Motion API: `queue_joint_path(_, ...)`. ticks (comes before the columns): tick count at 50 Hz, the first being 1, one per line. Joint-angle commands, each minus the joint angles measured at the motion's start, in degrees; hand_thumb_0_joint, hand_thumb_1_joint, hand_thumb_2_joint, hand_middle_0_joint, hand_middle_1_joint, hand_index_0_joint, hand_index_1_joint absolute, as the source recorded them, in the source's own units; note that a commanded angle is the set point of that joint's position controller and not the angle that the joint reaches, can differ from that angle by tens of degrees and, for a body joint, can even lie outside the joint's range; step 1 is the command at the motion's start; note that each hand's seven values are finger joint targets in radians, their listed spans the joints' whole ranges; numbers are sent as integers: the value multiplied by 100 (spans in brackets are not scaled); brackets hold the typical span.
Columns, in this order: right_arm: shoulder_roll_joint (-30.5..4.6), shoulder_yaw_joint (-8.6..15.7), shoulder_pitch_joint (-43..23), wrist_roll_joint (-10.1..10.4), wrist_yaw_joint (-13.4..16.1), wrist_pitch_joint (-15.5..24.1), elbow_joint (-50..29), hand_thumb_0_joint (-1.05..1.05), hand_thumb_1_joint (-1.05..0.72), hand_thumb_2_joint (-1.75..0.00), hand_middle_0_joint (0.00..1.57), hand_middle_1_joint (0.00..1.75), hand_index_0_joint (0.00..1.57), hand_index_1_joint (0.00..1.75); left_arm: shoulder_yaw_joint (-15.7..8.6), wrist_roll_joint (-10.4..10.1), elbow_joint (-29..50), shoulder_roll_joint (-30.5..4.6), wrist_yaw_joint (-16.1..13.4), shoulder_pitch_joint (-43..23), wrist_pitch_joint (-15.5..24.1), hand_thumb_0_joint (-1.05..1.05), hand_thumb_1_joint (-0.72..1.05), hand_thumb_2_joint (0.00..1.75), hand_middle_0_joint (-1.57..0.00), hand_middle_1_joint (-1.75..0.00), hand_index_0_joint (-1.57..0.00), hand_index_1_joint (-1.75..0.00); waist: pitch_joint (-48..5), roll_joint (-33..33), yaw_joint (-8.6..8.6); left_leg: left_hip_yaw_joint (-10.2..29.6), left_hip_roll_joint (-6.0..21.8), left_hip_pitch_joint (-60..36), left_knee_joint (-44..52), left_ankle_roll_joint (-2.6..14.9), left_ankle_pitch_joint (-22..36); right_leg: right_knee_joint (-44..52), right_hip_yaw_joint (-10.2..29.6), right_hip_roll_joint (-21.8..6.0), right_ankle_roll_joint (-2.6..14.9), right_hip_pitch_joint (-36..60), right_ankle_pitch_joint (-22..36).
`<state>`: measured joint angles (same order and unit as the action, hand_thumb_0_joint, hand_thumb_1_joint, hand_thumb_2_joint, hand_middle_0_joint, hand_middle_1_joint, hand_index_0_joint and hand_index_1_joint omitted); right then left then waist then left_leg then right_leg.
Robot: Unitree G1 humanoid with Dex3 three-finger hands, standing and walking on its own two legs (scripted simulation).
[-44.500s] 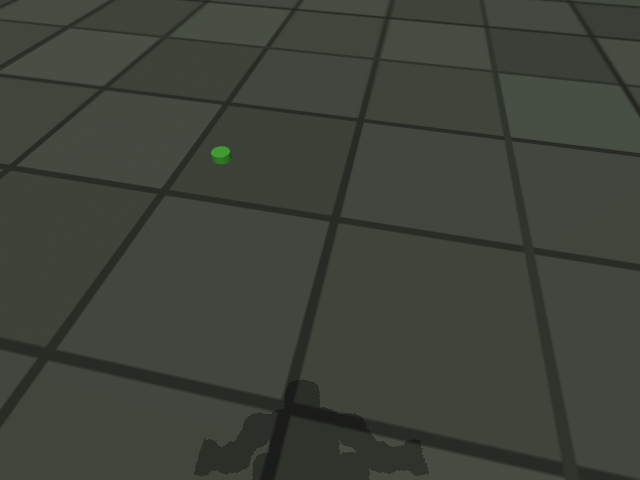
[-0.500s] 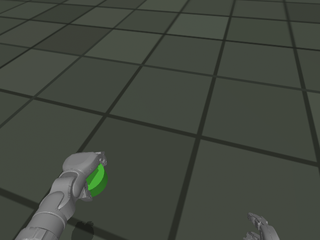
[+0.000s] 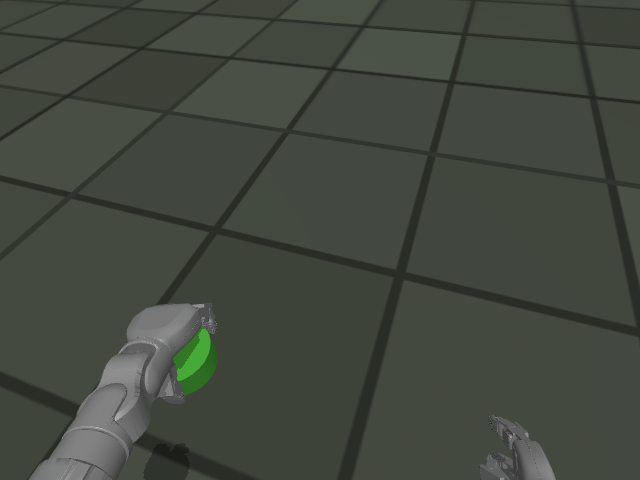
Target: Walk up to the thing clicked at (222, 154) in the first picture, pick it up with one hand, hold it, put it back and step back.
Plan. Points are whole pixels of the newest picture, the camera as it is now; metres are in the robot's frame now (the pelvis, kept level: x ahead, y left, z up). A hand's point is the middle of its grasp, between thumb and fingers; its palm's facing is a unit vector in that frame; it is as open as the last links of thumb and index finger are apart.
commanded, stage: hold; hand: left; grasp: from above
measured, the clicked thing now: (180, 357) +0.30 +0.22 -0.05
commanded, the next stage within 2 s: crouch in 0.34 s
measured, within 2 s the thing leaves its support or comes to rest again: neither
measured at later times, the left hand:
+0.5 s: hand (178, 347) +0.31 +0.22 -0.03, palm faces -0.44 -0.07 -0.89, open 11.5 cm
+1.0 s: hand (204, 373) +0.34 +0.23 -0.19, palm faces -0.42 +0.04 -0.91, open 11.5 cm
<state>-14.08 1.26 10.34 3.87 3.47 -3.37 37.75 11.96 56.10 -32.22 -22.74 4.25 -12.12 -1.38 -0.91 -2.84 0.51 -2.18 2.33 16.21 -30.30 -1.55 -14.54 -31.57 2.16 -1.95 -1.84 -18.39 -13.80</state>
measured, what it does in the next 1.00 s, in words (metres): lowers itself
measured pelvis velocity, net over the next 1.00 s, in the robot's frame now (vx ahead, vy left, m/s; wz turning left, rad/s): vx -0.02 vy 0.00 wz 0.03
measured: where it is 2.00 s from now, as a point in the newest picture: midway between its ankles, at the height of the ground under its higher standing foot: outside the picture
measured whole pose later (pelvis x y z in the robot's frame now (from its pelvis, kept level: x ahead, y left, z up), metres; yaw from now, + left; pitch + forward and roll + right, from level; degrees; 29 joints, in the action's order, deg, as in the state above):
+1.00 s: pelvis -0.02 +0.00 -0.09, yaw +1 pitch +19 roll -1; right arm -15.4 4.5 11.7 -0.3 0.6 -3.3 39.9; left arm 8.5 67.7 -63.6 -21.8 -18.7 -31.4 3.1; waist -7.3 0.0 -4.5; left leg 1.3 2.8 58.0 -65.9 -1.8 -27.4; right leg -64.2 0.6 -1.5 -2.3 -57.9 -25.6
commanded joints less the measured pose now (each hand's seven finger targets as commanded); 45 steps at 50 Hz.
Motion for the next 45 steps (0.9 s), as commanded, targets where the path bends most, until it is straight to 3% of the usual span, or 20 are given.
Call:
queue_joint_path(1,-692,228,-582,-3,36,253,-826,0,-91,-90,20,30,20,30,-605,4,1121,-1150,-260,-1831,93,0,48,95,-76,-106,-82,-100,-1208,227,15,-62,-311,-527,486,196,540,615,-185,323,170,300,272)
queue_joint_path(4,-677,223,-579,3,38,238,-810,0,-91,-90,20,30,20,30,-560,49,1050,-1107,-322,-1790,91,0,47,97,-78,-104,-83,-99,-1247,193,8,-69,-310,-575,478,188,707,592,-187,324,179,344,440)
queue_joint_path(7,-705,275,-510,-5,37,202,-737,0,-90,-90,20,30,20,30,-671,107,1028,-1215,-416,-1847,83,0,48,98,-79,-102,-83,-98,-1425,108,46,-70,-308,-674,433,171,1093,520,-211,333,189,478,805)
queue_joint_path(10,-702,284,-438,-11,23,194,-676,0,-90,-90,20,30,20,30,-585,115,1056,-1175,-484,-2166,50,0,50,96,-80,-103,-85,-98,-1506,199,-26,-81,-310,-735,387,189,1251,529,-211,321,164,507,1024)
queue_joint_path(11,-715,294,-411,-17,20,185,-630,0,-90,-90,20,30,20,30,-675,134,872,-1259,-503,-2138,27,0,50,96,-80,-102,-85,-97,-1452,160,-2,-93,-317,-687,383,192,1229,550,-214,311,164,514,1008)
queue_joint_path(15,-717,321,-390,0,-8,158,-669,0,-90,-90,20,30,20,30,-447,48,724,-957,-451,-1849,-22,0,50,98,-79,-106,-84,-100,-1368,247,-2,-102,-300,-694,435,186,1248,579,-221,320,178,514,1007)
queue_joint_path(17,-730,328,-434,4,-13,145,-710,0,-90,-90,20,30,20,30,-385,21,883,-967,-375,-1832,-5,0,50,96,-79,-104,-85,-98,-1379,165,19,-78,-283,-734,471,168,1307,578,-248,327,192,525,1035)
queue_joint_path(19,-727,326,-442,17,-7,118,-746,0,-90,-90,20,30,20,30,-494,42,743,-1083,-296,-1595,3,0,48,95,-79,-101,-84,-96,-1304,240,68,-86,-294,-689,471,182,1338,609,-250,315,191,595,1061)
queue_joint_path(21,-729,317,-409,9,2,92,-762,0,-90,-90,20,30,20,30,-579,35,810,-1196,-276,-1777,55,0,49,97,-81,-101,-85,-97,-1335,184,58,-104,-296,-702,472,188,1368,601,-235,318,198,611,1115)
queue_joint_path(22,-709,295,-442,12,13,84,-768,0,-93,-91,20,30,20,30,-575,11,886,-1200,-289,-1953,77,0,55,89,-81,-109,-88,-101,-1273,152,38,-79,-287,-709,495,181,1332,617,-236,328,195,548,1062)
queue_joint_path(23,-721,296,-417,7,11,73,-800,0,-89,-90,20,30,20,30,-608,59,772,-1193,-308,-1837,88,0,47,89,-73,-103,-80,-97,-1237,215,19,-94,-282,-713,504,184,1296,629,-238,332,204,565,1022)
queue_joint_path(27,-715,305,-361,-1,-3,48,-809,0,-89,-90,20,30,20,30,-535,88,506,-936,-474,-1446,182,0,47,91,-77,-102,-82,-97,-1076,434,-5,-106,-311,-581,437,203,1265,600,-242,307,192,471,1024)
queue_joint_path(31,-721,337,-258,-60,-36,1,-714,0,-90,-90,20,30,20,30,-566,281,51,-893,-822,-1609,317,0,46,96,-79,-101,-83,-97,-966,557,-127,-97,-334,-328,239,211,1117,489,-246,273,168,164,922)
queue_joint_path(36,-794,422,8,-174,-101,-7,-482,0,-90,-90,20,30,20,30,-490,533,-604,-863,-1435,-2421,458,0,45,93,-77,-103,-82,-98,-1231,407,-359,-69,-319,282,-442,177,862,-127,-239,265,181,-606,754)
queue_joint_path(37,-795,457,34,-200,-114,-4,-446,0,-90,-90,20,30,20,30,-534,612,-775,-880,-1576,-2432,470,0,45,95,-78,-102,-82,-98,-1367,340,-328,-60,-312,452,-678,157,833,-366,-249,268,193,-799,709)
queue_joint_path(39,-810,505,183,-266,-167,7,-335,0,-90,-90,20,30,20,30,-390,766,-1141,-654,-1842,-2719,493,0,45,95,-77,-102,-82,-98,-1663,391,-438,-34,-303,929,-1251,135,780,-886,-254,267,194,-1275,691)
queue_joint_path(42,-819,551,312,-342,-239,38,-305,0,-90,-90,20,30,20,30,-485,1002,-1557,-787,-2217,-3145,520,0,44,94,-76,-104,-81,-99,-2088,185,-404,-27,-318,1869,-2057,109,496,-1617,-227,245,235,-2016,453)
queue_joint_path(45,-898,581,445,-392,-266,82,-260,0,-91,-90,20,30,20,30,-561,1120,-2089,-854,-2464,-3491,474,0,48,89,-77,-105,-83,-98,-2483,89,-538,11,-279,2594,-2746,135,292,-2263,-257,257,241,-2737,258)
